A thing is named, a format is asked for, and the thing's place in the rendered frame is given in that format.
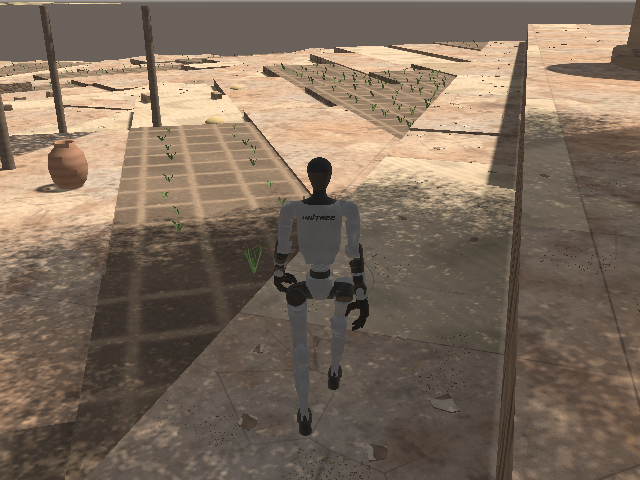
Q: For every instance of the left robot forearm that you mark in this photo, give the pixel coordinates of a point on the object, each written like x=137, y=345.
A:
x=280, y=262

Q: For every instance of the robot left hand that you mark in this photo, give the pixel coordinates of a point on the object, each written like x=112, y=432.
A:
x=289, y=278

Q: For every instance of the robot left thigh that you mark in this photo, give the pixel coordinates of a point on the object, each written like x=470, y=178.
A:
x=297, y=312

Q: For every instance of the robot right hand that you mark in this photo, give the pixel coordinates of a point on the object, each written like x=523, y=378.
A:
x=364, y=312

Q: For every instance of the left robot upper arm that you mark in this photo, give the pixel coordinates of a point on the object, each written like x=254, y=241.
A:
x=288, y=211

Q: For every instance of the robot left shin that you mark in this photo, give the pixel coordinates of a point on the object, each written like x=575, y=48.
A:
x=302, y=384

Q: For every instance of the right robot upper arm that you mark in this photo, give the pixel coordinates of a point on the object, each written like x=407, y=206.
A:
x=351, y=212

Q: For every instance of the right robot forearm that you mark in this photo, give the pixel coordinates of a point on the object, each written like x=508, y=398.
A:
x=358, y=276

